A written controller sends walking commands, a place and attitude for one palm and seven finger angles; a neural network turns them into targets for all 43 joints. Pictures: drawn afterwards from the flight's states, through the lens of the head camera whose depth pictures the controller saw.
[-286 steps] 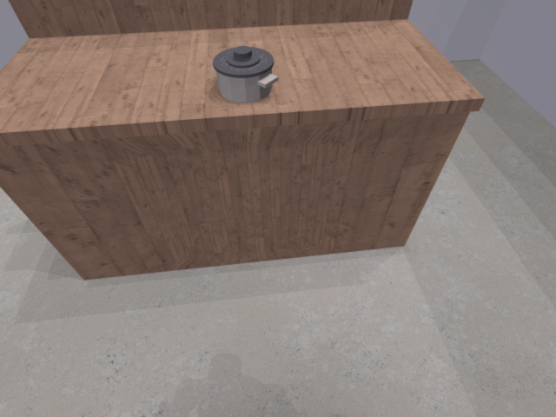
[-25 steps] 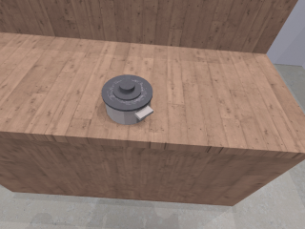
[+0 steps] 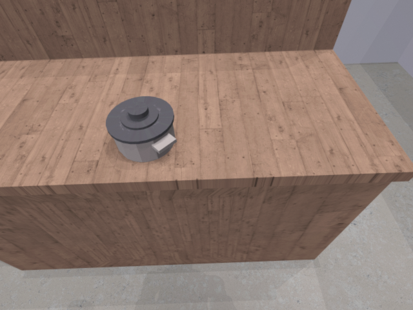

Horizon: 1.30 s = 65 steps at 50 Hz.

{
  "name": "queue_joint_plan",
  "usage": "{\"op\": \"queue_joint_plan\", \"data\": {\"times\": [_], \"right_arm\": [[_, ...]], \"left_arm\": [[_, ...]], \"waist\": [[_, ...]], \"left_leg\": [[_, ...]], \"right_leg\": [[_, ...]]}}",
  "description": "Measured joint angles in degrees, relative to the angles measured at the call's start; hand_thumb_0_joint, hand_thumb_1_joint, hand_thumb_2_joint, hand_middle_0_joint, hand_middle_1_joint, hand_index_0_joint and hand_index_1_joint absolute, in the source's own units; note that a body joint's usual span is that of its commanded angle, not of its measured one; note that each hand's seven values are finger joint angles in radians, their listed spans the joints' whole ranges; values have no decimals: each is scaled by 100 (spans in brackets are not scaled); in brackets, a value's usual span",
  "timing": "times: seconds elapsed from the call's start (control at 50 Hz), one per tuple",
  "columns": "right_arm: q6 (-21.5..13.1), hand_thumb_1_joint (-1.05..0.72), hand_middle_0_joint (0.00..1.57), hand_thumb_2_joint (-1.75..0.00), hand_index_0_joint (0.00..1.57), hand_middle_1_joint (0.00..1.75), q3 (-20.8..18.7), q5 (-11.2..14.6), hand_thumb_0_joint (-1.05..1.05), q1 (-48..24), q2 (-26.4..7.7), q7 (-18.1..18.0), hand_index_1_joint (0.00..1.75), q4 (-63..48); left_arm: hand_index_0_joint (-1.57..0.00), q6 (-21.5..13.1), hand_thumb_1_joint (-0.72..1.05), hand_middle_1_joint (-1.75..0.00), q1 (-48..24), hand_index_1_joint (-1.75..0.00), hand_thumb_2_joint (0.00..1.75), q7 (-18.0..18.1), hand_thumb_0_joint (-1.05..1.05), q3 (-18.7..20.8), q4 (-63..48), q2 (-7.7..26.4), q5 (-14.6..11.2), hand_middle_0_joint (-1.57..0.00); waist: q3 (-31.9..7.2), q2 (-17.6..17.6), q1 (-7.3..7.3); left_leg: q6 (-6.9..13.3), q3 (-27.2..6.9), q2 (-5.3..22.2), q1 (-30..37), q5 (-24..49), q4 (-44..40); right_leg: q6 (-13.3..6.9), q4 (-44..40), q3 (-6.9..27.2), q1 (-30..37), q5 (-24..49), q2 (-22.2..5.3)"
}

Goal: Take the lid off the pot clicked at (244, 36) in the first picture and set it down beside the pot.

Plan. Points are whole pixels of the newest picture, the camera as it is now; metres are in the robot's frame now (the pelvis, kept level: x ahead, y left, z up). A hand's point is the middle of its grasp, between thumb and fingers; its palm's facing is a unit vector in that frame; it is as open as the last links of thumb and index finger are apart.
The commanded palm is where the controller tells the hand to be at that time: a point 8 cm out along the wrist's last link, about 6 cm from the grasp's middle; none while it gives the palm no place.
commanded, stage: look again from close up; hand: left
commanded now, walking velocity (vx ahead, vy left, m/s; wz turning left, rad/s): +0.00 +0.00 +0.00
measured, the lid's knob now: (138, 110) +0.52 +0.18 +0.09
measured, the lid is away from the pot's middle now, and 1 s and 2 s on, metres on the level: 0.00 0.00 0.00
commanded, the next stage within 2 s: shuffle to correct the standing spot in 1.40 s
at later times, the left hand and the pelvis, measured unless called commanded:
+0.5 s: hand out of the picture +0.00 +0.21 -0.17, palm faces +0.02 -0.98 -0.20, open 7.3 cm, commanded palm none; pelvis -0.02 +0.03 +0.00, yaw +0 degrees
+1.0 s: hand out of the picture -0.04 +0.23 -0.17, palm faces +0.00 -0.98 -0.19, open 7.3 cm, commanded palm none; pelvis -0.03 +0.06 +0.01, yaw -1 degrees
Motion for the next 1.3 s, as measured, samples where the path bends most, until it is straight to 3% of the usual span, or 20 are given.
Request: {"op": "queue_joint_plan", "data": {"times": [0.1,0.6,0.96,1.3], "right_arm": [[-91,-91,20,-90,19,29,33,0,0,-81,101,0,30,19],[-189,-93,20,-90,20,29,148,45,0,-320,157,49,30,58],[-183,-93,20,-90,20,29,149,66,0,-178,190,55,30,210],[-188,-93,20,-90,20,29,146,66,1,-72,242,38,30,248]], "left_arm": [[-21,22,93,-30,-65,-30,90,23,0,29,23,59,-11,-20],[-20,5,91,-30,140,-30,90,-56,0,-42,232,229,17,-20],[-20,0,91,-30,222,-30,90,-69,0,-48,439,192,26,-20],[-20,-21,91,-30,153,-30,90,-74,0,-35,468,77,27,-20]], "waist": [[-2,-163,26],[-60,-474,221],[0,-453,215],[11,-403,183]], "left_leg": [[-55,47,-67,113,5,-172],[286,287,-380,178,389,-626],[447,387,-546,181,582,-858],[444,410,-574,216,662,-1001]], "right_leg": [[19,111,-22,-26,-48,-62],[357,-199,194,-61,313,-387],[498,-320,287,-118,462,-555],[497,-338,314,-149,482,-582]]}}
